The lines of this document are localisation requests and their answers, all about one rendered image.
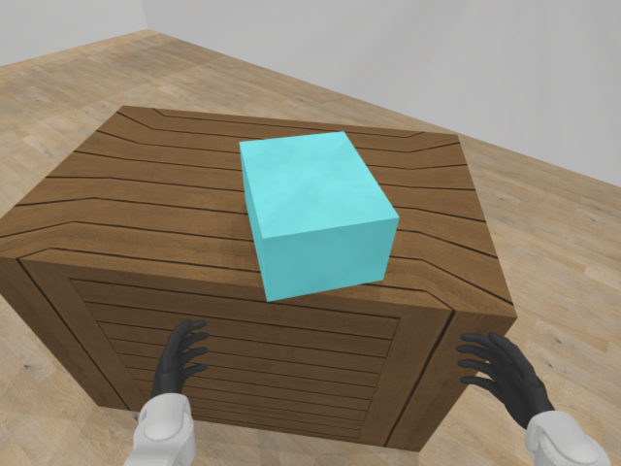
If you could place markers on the left robot forearm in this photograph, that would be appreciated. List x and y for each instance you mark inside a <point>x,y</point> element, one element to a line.
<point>165,434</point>

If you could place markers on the carton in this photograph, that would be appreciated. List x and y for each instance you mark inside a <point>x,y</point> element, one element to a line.
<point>319,219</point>

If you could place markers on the pedestal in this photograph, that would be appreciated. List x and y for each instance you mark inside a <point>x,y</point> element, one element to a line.
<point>145,225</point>

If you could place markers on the robot right hand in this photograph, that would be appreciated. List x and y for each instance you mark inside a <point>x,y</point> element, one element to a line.
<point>515,382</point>

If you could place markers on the robot left hand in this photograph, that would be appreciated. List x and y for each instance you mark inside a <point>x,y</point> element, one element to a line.
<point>169,375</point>

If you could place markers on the right robot forearm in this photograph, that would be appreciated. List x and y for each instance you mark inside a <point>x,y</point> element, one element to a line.
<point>554,438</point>

